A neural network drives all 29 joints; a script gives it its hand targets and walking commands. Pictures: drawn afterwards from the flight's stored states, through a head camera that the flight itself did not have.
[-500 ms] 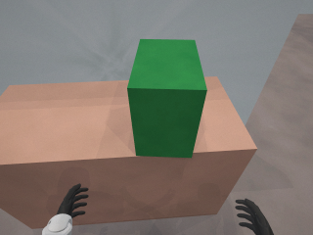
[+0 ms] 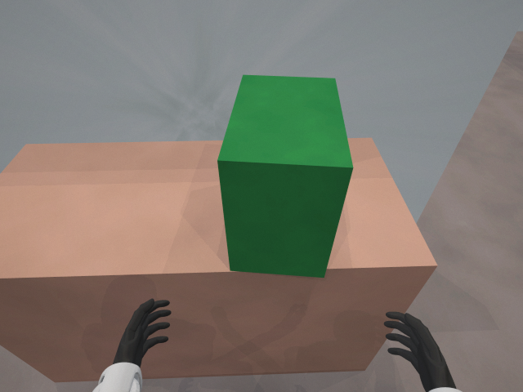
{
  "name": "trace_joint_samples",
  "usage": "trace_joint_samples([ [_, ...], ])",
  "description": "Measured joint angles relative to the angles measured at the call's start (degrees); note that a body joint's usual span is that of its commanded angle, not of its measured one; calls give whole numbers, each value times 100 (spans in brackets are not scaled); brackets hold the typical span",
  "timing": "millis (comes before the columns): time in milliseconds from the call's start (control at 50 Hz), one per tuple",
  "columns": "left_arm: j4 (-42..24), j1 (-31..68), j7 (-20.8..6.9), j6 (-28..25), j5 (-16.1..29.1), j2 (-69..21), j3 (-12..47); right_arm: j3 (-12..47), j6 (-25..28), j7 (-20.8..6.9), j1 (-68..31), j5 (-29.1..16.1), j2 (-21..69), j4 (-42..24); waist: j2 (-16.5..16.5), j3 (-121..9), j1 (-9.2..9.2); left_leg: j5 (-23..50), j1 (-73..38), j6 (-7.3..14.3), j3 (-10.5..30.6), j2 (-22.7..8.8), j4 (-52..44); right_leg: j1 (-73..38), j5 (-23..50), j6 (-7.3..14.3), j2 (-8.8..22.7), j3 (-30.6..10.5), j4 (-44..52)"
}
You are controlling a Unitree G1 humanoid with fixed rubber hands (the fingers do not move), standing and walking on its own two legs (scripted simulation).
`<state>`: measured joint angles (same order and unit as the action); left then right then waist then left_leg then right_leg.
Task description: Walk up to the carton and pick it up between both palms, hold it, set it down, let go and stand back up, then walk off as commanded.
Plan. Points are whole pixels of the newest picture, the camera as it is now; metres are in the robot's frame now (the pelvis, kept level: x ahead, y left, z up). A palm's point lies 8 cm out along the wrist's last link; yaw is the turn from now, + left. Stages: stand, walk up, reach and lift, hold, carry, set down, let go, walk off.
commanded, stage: reach and lift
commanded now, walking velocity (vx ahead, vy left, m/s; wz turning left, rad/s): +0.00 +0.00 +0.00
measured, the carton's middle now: (282, 174) +0.53 -0.01 +0.05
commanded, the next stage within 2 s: none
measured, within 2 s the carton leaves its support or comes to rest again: neither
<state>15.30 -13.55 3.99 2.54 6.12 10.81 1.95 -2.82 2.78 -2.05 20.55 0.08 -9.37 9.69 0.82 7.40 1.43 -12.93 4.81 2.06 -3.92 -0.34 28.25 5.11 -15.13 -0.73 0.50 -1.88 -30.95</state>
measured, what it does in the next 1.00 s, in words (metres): stands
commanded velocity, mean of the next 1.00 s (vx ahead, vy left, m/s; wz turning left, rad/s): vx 0.00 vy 0.00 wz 0.00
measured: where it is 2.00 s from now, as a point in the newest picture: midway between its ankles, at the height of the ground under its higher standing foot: outside the picture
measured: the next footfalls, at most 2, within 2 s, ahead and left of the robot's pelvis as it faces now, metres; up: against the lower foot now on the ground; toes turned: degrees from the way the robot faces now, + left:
none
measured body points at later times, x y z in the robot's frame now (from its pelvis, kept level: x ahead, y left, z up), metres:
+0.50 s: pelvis +0.03 +0.01 +0.01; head +0.03 +0.01 +0.45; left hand +0.25 +0.23 +0.04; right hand +0.24 -0.18 +0.04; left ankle +0.05 +0.12 -0.73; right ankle +0.03 -0.12 -0.73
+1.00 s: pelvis +0.03 +0.01 +0.01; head +0.03 +0.01 +0.45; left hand +0.29 +0.22 +0.09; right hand +0.32 -0.16 +0.09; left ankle +0.05 +0.12 -0.73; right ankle +0.03 -0.12 -0.73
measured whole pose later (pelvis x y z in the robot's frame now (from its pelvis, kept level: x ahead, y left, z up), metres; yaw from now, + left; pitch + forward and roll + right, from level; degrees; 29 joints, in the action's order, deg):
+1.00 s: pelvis +0.03 +0.01 +0.01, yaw +0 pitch -7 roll +0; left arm -13.7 -1.8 5.1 29.9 15.5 14.8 -1.8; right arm 0.6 -17.9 7.9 1.1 -7.0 -7.2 -7.9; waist 0.8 7.2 2.5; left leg -13.1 5.8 0.5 -3.6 -0.3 25.6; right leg 5.5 -14.9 -0.1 0.5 -1.6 -27.1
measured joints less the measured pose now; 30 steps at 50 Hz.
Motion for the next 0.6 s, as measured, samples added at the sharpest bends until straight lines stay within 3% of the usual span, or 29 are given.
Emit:
trace_joint_samples([
  [260,-1258,-2,2,137,509,137,-87,321,-234,701,212,-280,478,-1305,0,-5,109,6,124,-151,24,3,-174,143,-61,72,3,23,114],
  [600,-2454,-5,-58,1262,725,330,-182,342,-991,838,-189,-371,477,-1761,0,-7,111,-31,72,-151,13,3,-257,6,12,72,3,11,388],
])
